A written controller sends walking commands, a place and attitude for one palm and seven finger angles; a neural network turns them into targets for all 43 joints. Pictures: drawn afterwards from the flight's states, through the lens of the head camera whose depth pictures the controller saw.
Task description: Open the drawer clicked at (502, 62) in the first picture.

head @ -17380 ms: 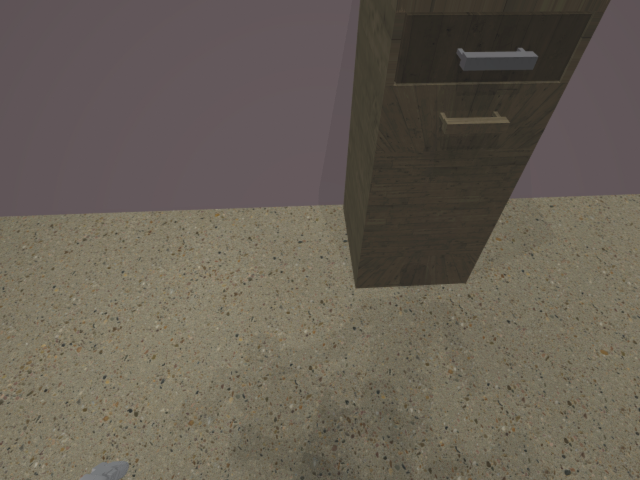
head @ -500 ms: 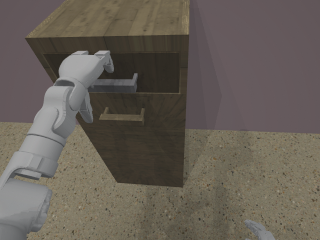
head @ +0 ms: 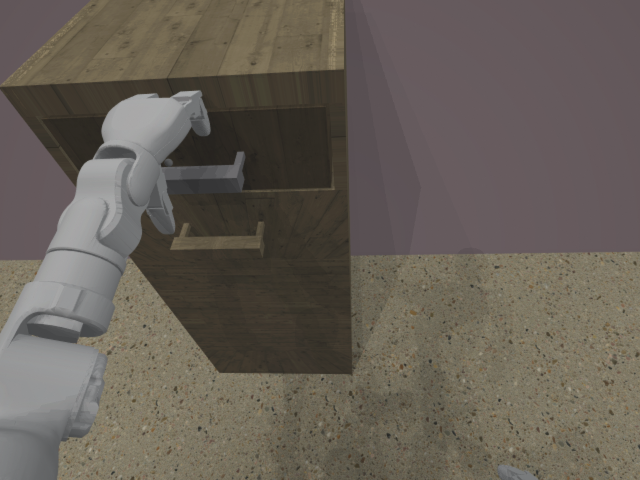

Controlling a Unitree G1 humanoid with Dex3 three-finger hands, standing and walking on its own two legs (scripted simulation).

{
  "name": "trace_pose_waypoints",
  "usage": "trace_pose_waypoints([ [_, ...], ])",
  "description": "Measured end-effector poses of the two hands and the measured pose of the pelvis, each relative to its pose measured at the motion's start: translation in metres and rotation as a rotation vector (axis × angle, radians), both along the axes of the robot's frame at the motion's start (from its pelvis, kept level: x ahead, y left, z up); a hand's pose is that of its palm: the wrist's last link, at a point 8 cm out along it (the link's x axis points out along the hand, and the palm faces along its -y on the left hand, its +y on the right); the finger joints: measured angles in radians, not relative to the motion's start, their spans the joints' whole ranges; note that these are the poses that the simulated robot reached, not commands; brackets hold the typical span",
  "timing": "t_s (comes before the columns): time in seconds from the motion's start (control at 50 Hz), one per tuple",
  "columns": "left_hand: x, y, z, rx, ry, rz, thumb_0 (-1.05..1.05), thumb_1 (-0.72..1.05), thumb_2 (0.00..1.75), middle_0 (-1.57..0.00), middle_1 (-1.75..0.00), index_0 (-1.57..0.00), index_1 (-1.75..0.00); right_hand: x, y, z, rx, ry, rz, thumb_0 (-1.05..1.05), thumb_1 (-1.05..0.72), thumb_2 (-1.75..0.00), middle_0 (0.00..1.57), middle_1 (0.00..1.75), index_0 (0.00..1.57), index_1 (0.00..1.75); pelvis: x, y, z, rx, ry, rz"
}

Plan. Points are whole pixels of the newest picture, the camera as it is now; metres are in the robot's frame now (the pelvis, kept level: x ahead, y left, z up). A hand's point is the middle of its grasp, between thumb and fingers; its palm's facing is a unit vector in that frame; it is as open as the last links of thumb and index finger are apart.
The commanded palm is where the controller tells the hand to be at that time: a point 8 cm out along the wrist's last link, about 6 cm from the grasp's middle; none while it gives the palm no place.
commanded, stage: move the hooked fingers above the handle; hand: left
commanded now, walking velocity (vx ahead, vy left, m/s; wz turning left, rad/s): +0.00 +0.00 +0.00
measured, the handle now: (191, 169) +0.50 +0.20 +0.12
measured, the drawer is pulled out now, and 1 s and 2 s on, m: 0.00 0.00 0.00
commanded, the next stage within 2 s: lower the fingers behind the handle in 1.00 s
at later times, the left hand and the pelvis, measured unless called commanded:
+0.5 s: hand (160, 158) +0.44 +0.20 +0.19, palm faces +0.02 -0.01 -1.00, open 13.8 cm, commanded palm +0.42 +0.21 +0.25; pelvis -0.01 +0.00 +0.00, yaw +1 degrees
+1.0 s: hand (161, 157) +0.45 +0.20 +0.19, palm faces +0.01 +0.00 -1.00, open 13.8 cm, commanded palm +0.42 +0.21 +0.25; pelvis -0.01 +0.01 +0.00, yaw +1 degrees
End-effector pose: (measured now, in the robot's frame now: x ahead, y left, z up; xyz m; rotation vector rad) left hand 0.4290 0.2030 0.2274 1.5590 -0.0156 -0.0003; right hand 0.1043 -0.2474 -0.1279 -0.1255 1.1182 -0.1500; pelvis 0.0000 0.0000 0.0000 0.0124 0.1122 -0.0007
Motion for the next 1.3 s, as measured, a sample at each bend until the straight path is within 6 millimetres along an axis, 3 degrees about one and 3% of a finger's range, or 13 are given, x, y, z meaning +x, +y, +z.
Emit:
trace_pose_waypoints([
  [0.08,-0.008,0.006,0.002,0.011,0.003,0.007,0.0,-0.49,0.3,-0.34,-1.22,-0.33,-1.21,0.003,-0.003,0.002,-0.007,-0.01,0.006,0.01,-0.91,-0.9,0.2,0.3,0.2,0.3,-0.001,-0.001,0.0,-0.001,-0.006,0.008],
  [0.2,-0.019,0.0,0.002,0.004,0.001,-0.035,0.0,-0.49,0.3,-0.33,-1.21,-0.33,-1.2,0.014,-0.004,0.005,-0.022,-0.034,0.033,0.01,-0.91,-0.9,0.2,0.3,0.2,0.3,-0.004,-0.001,0.0,-0.002,-0.016,0.023],
  [0.36,-0.017,-0.009,0.009,0.0,-0.027,-0.045,0.0,-0.49,0.3,-0.32,-1.2,-0.32,-1.2,0.026,0.004,0.01,-0.011,-0.084,0.048,0.01,-0.91,-0.9,0.2,0.3,0.2,0.3,-0.007,0.0,-0.001,-0.002,-0.02,0.025],
  [0.48,-0.011,-0.001,0.015,0.002,-0.02,-0.002,0.0,-0.49,0.3,-0.32,-1.2,-0.32,-1.2,0.019,0.009,0.009,0.005,-0.081,0.034,0.01,-0.91,-0.9,0.2,0.3,0.2,0.3,-0.008,0.001,0.0,-0.001,-0.019,0.015],
  [0.58,-0.012,0.006,0.009,0.011,0.015,0.001,0.0,-0.49,0.3,-0.32,-1.2,-0.32,-1.2,0.007,0.008,0.006,0.002,-0.049,0.021,0.01,-0.91,-0.9,0.2,0.3,0.2,0.3,-0.008,0.002,0.0,-0.002,-0.019,0.011],
  [0.72,-0.021,-0.002,0.005,0.006,-0.01,-0.081,0.0,-0.49,0.3,-0.32,-1.2,-0.32,-1.2,-0.004,0.004,0.003,-0.012,-0.008,0.022,0.01,-0.91,-0.9,0.2,0.3,0.2,0.3,-0.008,0.006,0.0,-0.004,-0.02,0.017],
  [1.0,-0.005,0.002,0.013,0.014,-0.004,0.006,0.0,-0.49,0.3,-0.32,-1.2,-0.32,-1.2,0.002,0.009,0.005,-0.002,-0.041,0.008,0.01,-0.91,-0.9,0.2,0.3,0.2,0.3,-0.009,0.007,0.0,-0.003,-0.011,0.011],
  [1.16,-0.009,-0.011,0.004,0.0,0.009,-0.07,0.0,-0.49,0.3,-0.32,-1.2,-0.32,-1.2,0.003,0.007,0.006,-0.01,-0.035,0.014,0.01,-0.91,-0.9,0.2,0.3,0.2,0.3,-0.006,0.006,0.0,-0.003,-0.012,0.01],
  [1.3,-0.011,-0.006,-0.004,-0.007,-0.012,-0.044,0.0,-0.49,0.3,-0.32,-1.2,-0.32,-1.2,0.007,0.005,0.004,-0.006,-0.03,0.019,0.01,-0.91,-0.9,0.2,0.3,0.2,0.3,-0.005,0.005,-0.001,-0.003,-0.006,0.006],
])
